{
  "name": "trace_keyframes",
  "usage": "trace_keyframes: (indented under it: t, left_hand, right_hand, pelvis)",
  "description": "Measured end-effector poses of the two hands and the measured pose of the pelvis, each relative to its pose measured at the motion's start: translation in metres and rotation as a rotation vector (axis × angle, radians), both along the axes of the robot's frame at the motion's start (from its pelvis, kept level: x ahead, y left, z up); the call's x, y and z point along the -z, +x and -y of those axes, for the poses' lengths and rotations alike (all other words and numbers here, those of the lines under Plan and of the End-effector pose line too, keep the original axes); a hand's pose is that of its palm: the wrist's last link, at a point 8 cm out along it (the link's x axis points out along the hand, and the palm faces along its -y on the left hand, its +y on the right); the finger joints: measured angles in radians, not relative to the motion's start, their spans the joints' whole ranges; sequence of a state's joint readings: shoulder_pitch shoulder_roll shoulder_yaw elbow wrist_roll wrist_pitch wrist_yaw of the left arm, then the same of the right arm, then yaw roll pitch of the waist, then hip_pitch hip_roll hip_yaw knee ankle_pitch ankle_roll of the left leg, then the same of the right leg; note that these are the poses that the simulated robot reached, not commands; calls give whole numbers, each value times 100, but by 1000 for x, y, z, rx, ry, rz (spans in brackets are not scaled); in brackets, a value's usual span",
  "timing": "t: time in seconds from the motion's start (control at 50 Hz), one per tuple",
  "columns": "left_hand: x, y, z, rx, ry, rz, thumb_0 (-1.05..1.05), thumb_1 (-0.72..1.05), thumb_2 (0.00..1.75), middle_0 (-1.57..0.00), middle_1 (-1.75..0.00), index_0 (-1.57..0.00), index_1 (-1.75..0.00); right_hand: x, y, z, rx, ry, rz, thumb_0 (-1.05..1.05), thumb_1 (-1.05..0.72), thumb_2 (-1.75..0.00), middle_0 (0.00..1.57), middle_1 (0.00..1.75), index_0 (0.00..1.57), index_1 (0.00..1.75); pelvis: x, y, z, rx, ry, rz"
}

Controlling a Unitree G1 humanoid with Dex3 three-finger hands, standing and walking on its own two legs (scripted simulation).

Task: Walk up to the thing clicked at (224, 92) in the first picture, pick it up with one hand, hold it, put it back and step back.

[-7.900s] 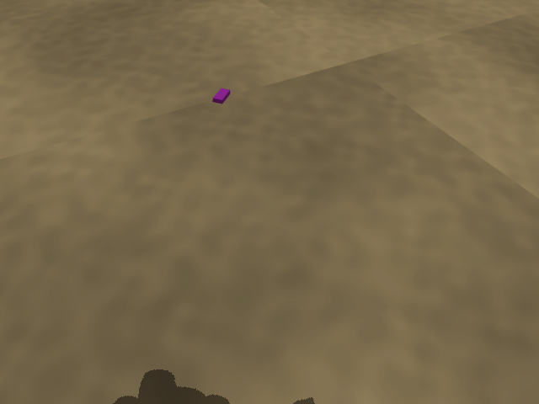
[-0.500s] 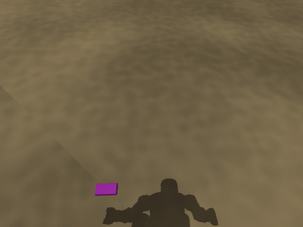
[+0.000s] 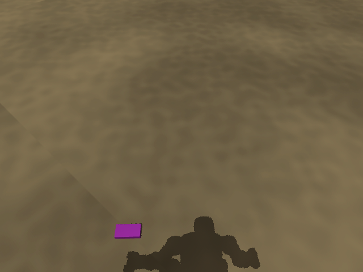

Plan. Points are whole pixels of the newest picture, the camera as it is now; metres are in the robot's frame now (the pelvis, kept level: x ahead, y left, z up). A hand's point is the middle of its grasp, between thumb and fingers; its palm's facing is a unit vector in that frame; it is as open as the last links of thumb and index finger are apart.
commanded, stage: stand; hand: left
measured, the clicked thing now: (128, 231) +0.45 +0.27 -0.77
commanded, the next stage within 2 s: none
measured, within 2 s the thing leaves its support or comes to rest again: neither
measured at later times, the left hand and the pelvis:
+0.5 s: hand out of the picture +0.09 +0.24 -0.16, palm faces -0.03 -0.94 -0.33, open 7.4 cm; pelvis +0.01 -0.01 +0.00, yaw +0 degrees
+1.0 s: hand out of the picture +0.09 +0.24 -0.16, palm faces -0.04 -0.94 -0.34, open 7.4 cm; pelvis +0.01 -0.01 +0.00, yaw +0 degrees
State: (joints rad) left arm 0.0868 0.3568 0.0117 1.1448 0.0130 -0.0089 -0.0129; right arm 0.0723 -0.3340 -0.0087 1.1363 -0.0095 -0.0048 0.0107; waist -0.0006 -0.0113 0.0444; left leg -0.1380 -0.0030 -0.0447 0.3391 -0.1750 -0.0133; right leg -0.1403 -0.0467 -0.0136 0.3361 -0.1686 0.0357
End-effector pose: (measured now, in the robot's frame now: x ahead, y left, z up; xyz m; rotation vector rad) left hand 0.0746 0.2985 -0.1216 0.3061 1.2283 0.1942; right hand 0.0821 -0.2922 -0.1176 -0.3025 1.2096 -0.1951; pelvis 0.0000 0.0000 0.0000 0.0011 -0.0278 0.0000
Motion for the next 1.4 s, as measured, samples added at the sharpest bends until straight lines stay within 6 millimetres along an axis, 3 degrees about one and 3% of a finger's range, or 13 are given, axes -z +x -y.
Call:
trace_keyframes:
  t: [0.52,0.88,1.4]
  left_hand:
    - [-3,15,11,18,2,10,1,90,90,-20,-30,-20,-30]
    - [-3,7,11,19,9,-18,1,90,90,-20,-30,-20,-30]
    - [-2,11,11,22,9,-18,1,90,90,-20,-30,-20,-30]
  right_hand:
    - [0,3,13,12,-8,-12,0,-90,-90,20,30,20,30]
    - [3,-10,16,19,-4,-45,0,-90,-90,20,30,20,30]
    - [1,-3,16,13,-11,-37,0,-90,-90,20,30,20,30]
  pelvis:
    - [-1,9,8,4,-2,6]
    - [-1,10,11,6,-1,4]
    - [-1,15,11,8,-1,1]
